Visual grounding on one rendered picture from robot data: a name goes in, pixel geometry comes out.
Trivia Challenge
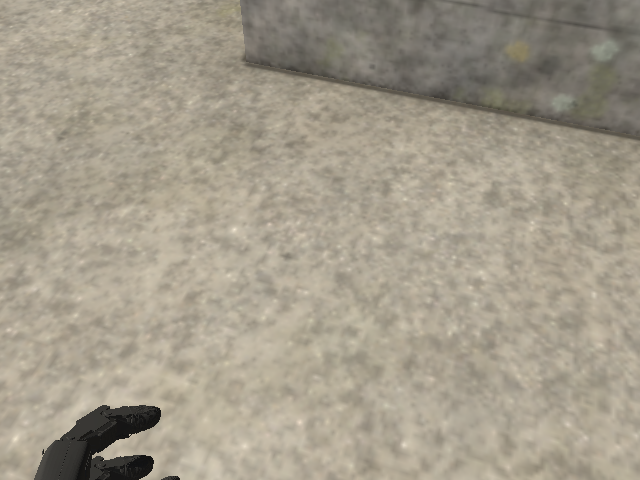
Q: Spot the robot left hand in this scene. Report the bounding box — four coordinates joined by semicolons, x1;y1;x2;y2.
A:
34;405;180;480

